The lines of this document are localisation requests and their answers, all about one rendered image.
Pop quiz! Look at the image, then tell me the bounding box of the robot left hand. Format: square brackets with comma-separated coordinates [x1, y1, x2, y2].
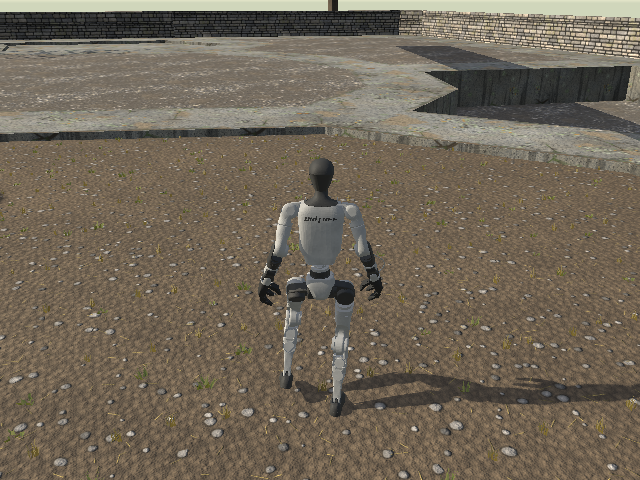
[258, 280, 281, 306]

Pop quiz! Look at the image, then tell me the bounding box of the robot head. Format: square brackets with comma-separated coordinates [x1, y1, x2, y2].
[304, 158, 338, 207]

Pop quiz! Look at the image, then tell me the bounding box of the robot left forearm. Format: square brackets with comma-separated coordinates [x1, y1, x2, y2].
[260, 242, 282, 286]

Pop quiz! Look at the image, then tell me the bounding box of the robot right hand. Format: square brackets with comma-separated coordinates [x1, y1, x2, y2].
[360, 277, 383, 301]

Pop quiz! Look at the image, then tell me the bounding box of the robot right forearm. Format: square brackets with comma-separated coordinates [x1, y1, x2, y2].
[360, 241, 380, 282]

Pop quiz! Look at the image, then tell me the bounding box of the robot left upper arm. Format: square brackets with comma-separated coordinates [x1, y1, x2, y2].
[273, 201, 300, 258]

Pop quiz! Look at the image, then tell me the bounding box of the robot right upper arm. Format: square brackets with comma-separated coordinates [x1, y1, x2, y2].
[342, 202, 370, 257]

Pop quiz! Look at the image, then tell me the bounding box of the right robot foot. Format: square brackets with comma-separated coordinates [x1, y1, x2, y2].
[329, 391, 345, 417]

